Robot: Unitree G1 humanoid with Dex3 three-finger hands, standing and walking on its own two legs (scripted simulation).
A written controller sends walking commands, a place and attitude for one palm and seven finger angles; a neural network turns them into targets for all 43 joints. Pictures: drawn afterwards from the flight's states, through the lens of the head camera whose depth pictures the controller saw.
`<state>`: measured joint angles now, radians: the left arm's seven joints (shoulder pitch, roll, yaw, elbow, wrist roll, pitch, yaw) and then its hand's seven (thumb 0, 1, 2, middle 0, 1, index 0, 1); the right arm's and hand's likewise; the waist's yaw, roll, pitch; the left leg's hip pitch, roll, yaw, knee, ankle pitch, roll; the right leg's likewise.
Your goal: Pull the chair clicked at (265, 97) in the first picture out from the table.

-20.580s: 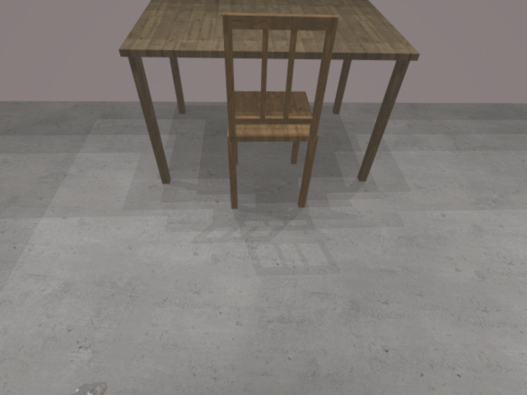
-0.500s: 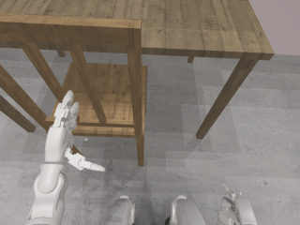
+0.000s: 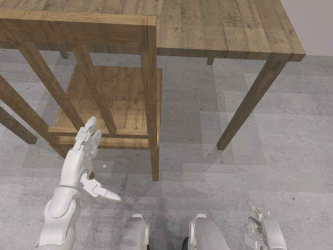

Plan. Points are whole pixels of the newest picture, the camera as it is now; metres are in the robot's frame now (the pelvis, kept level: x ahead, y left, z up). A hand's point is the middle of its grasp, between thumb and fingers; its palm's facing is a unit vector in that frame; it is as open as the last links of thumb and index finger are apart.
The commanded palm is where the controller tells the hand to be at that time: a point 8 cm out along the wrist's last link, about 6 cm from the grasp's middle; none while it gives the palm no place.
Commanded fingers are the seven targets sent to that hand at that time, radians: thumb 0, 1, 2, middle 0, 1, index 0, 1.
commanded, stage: aim the fingers beside a spindle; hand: left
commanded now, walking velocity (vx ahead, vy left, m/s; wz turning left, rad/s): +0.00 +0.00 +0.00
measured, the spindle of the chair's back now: (60, 97) +0.46 +0.28 +0.05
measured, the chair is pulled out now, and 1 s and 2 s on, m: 0.00 0.00 0.00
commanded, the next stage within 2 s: push the fingers through the gap in 1.10 s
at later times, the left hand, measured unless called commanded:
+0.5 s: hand (91, 156) +0.31 +0.17 +0.06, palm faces +0.05 -1.00 -0.08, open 16.9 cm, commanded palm +0.28 +0.22 +0.03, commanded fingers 0.00 -0.50 0.30 -0.06 -0.08 -0.06 -0.08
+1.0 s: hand (103, 170) +0.29 +0.16 +0.00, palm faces -0.06 -1.00 +0.02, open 16.9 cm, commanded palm +0.28 +0.22 +0.03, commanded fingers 0.00 -0.50 0.30 -0.06 -0.08 -0.06 -0.08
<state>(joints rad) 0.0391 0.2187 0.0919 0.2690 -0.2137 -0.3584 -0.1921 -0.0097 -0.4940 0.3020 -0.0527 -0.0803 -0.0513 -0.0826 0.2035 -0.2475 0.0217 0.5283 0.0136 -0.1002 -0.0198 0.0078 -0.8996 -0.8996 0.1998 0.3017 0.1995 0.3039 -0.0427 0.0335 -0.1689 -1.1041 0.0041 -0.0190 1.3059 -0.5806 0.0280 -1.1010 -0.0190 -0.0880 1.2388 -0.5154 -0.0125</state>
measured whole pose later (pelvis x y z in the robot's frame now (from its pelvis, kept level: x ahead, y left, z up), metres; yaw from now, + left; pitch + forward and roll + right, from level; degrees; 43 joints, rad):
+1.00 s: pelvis +0.00 +0.00 +0.00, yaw +0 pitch +21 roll -3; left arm 0.06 0.22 0.10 0.30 -0.23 -0.36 -0.20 -0.01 -0.49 0.30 -0.05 -0.08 -0.05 -0.08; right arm 0.21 -0.25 0.02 0.53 0.02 -0.10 -0.02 0.01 -0.90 -0.90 0.20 0.30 0.20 0.30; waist -0.04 0.03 -0.17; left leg -1.09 0.00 -0.02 1.30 -0.58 0.02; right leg -1.09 -0.02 -0.09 1.23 -0.52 -0.02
